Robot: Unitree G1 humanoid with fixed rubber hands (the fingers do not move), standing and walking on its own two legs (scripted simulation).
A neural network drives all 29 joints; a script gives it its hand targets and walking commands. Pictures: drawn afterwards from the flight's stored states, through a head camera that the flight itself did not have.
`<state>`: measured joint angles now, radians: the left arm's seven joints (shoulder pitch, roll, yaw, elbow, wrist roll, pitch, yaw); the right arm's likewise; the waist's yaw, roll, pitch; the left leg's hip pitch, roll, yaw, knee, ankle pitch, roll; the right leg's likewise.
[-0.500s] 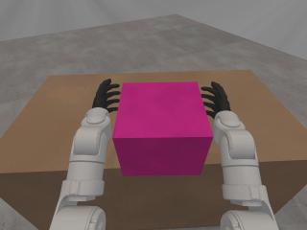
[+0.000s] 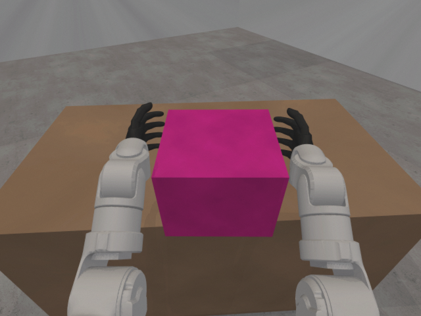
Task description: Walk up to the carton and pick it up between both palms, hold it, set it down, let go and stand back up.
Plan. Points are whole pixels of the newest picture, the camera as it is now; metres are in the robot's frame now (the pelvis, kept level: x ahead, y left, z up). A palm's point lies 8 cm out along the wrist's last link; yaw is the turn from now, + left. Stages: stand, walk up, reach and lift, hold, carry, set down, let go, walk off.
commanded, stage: hold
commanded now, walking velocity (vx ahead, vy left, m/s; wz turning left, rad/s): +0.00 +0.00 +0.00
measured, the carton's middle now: (218, 170) +0.37 +0.00 +0.14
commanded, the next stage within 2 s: set down in 0.82 s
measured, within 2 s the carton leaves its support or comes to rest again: neither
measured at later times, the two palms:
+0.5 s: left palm (137, 148) +0.37 +0.15 +0.20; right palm (296, 149) +0.38 -0.14 +0.19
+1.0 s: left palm (138, 149) +0.36 +0.15 +0.21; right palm (303, 154) +0.36 -0.15 +0.20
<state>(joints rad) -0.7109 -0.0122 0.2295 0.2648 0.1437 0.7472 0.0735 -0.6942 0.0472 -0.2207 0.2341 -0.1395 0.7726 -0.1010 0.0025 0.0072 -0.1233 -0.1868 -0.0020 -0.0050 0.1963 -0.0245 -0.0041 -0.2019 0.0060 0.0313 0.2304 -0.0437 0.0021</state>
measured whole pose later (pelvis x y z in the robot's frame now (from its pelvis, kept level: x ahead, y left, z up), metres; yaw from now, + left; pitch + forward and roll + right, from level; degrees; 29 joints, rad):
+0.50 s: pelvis +0.02 +0.00 +0.00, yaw +0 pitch +1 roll +0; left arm -0.56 -0.02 0.15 0.11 0.08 0.72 0.14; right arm -0.57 0.01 -0.15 0.11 -0.06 0.74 -0.12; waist 0.01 0.02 -0.12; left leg -0.14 0.00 -0.01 0.15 -0.04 0.00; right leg -0.14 0.00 0.03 0.16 -0.04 0.01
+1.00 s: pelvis +0.00 +0.00 +0.00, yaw +0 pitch -1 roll +0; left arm -0.64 -0.05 0.22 0.16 0.17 0.74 0.08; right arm -0.62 0.04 -0.20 0.16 -0.14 0.74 -0.07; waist 0.00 0.01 -0.08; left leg -0.12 0.00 -0.01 0.15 -0.01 0.00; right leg -0.12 0.01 0.03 0.15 -0.01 0.00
